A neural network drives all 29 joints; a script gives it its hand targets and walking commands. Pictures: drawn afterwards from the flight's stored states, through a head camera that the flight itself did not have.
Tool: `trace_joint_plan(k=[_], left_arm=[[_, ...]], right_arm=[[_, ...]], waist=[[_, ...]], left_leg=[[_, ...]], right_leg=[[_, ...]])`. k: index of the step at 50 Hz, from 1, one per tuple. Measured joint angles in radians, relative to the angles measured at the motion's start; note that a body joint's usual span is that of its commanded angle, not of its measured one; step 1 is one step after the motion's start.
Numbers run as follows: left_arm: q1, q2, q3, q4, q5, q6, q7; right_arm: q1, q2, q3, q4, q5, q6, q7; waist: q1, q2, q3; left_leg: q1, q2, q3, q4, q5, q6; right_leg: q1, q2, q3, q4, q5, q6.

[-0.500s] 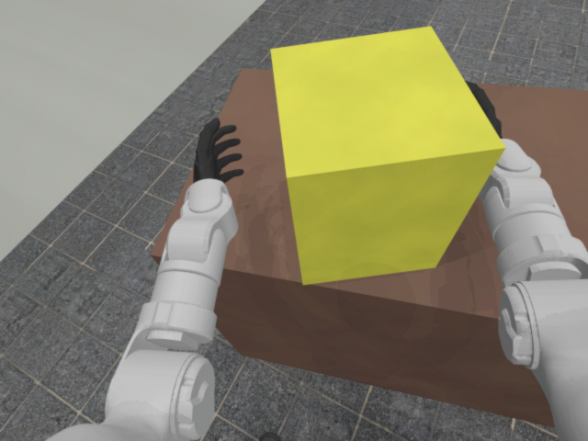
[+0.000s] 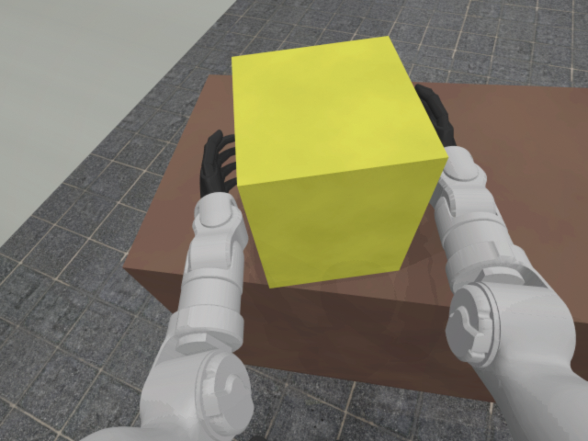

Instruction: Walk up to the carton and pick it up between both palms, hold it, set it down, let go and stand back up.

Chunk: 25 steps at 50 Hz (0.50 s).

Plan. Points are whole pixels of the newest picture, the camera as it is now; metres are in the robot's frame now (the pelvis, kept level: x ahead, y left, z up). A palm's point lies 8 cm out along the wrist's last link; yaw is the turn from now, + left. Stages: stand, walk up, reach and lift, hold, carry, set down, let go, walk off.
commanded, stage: reach and lift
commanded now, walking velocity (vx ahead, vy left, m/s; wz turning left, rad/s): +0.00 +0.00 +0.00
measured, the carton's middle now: (323, 174) +0.46 +0.03 +0.08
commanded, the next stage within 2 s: none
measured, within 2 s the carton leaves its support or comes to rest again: leaves its support in 1.98 s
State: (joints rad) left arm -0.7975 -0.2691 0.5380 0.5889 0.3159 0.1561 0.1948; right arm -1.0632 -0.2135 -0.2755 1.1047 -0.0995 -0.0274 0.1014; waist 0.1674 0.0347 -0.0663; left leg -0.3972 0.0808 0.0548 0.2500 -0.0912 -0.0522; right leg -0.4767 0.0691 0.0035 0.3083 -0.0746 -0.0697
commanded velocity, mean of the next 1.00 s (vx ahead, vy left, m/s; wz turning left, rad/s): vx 0.00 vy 0.00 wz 0.00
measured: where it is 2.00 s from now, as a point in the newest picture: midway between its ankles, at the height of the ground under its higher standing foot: outside the picture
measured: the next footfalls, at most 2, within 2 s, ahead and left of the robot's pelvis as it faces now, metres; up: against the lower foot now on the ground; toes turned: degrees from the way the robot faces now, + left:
none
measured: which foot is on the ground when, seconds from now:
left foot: down 0.00-1.00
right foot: down 0.00-1.00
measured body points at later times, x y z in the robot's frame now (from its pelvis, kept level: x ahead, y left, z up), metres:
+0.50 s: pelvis +0.01 +0.00 +0.00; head +0.08 -0.01 +0.44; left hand +0.41 +0.18 +0.09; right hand +0.50 -0.11 +0.11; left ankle +0.00 +0.17 -0.74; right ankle +0.03 -0.06 -0.74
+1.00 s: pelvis +0.01 +0.00 +0.00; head +0.08 +0.00 +0.45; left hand +0.41 +0.17 +0.08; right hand +0.50 -0.11 +0.11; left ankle +0.00 +0.17 -0.74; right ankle +0.03 -0.06 -0.74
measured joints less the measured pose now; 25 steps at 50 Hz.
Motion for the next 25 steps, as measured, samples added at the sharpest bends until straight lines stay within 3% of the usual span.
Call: trace_joint_plan(k=[15,25], left_arm=[[0.015,-0.006,0.022,0.017,0.03,-0.028,-0.011],[0.043,-0.02,0.02,-0.012,0.05,-0.019,-0.016]], right_arm=[[0.001,0.03,-0.121,0.076,-0.099,-0.068,0.01],[0.021,0.042,-0.152,0.09,-0.124,-0.092,0.02]], waist=[[-0.018,-0.023,-0.006],[-0.039,-0.032,-0.004]], left_leg=[[0.017,0.005,-0.013,0.015,-0.015,-0.01],[0.04,0.001,-0.018,0.023,-0.028,-0.013]], right_leg=[[0.026,0.003,-0.014,0.007,-0.015,-0.007],[0.051,-0.002,-0.019,0.016,-0.031,-0.003]])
